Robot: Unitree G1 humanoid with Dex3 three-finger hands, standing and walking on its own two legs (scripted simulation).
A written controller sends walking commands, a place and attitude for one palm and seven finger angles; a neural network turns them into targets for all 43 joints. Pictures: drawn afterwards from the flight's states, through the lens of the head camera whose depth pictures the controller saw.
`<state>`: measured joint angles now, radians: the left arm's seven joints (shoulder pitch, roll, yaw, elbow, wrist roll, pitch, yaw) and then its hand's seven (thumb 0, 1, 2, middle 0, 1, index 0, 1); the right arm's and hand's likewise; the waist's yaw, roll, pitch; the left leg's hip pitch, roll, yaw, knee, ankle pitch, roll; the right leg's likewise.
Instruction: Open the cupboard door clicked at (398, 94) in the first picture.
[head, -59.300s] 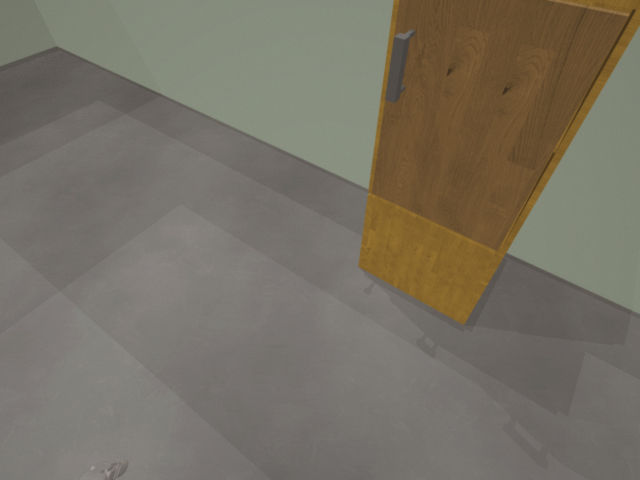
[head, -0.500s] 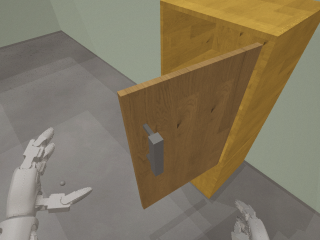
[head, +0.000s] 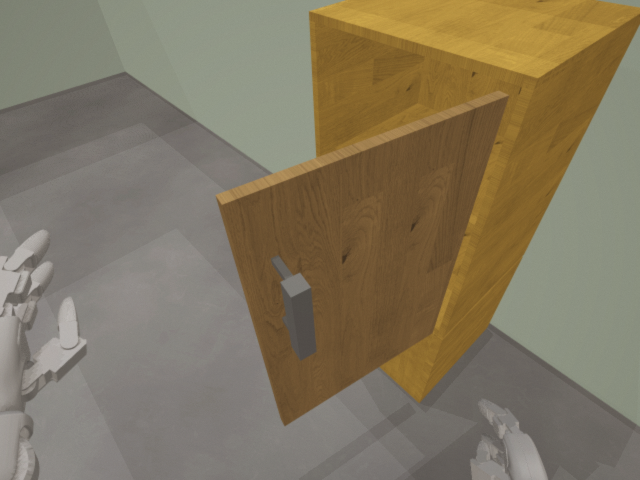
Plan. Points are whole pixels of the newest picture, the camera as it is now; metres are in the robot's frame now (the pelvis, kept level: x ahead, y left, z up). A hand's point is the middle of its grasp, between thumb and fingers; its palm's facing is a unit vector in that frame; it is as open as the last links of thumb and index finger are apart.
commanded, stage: draw the hand back to the body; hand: left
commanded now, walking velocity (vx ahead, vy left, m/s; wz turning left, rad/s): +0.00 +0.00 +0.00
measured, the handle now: (291, 307) +0.30 +0.08 +0.07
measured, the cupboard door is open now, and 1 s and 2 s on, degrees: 79 79 79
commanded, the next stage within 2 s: step back with the hand held close in 0.24 s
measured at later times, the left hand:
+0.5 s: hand (68, 341) +0.18 +0.26 +0.17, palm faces +0.47 -0.76 -0.44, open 7.4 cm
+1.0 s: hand out of the picture +0.11 +0.28 +0.15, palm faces +0.46 -0.73 -0.50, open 7.4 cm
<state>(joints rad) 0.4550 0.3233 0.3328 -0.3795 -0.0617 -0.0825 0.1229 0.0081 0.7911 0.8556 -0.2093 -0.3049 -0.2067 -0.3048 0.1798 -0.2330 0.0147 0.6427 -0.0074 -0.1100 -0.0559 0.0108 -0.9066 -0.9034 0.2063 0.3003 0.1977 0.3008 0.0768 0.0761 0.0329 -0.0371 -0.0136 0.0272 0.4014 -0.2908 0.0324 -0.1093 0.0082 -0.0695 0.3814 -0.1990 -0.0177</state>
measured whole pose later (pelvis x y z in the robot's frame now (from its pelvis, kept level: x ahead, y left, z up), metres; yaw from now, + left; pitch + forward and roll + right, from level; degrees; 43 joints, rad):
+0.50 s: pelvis -0.02 -0.01 +0.00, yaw +0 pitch -2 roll -1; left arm 0.45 0.36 0.40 -0.37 -0.05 -0.16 0.12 0.01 0.89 0.90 -0.22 -0.31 -0.21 -0.31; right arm 0.18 -0.23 0.02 0.62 0.00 -0.09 -0.06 0.01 -0.91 -0.90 0.21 0.30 0.20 0.30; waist 0.04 0.07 0.03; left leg -0.12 0.01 0.02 0.44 -0.27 0.02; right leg -0.17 0.03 -0.08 0.36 -0.16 -0.03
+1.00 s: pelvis -0.09 +0.01 -0.02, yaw +1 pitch -1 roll +0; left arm 0.52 0.40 0.45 -0.50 0.01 -0.22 0.15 0.01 0.89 0.90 -0.22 -0.31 -0.22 -0.31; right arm 0.24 -0.22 -0.01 0.55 0.00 -0.07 -0.08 0.01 -0.91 -0.90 0.21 0.30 0.20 0.30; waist 0.00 -0.02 0.05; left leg -0.36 -0.06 0.04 0.64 -0.26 0.07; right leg -0.41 0.00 0.02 0.62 -0.18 0.01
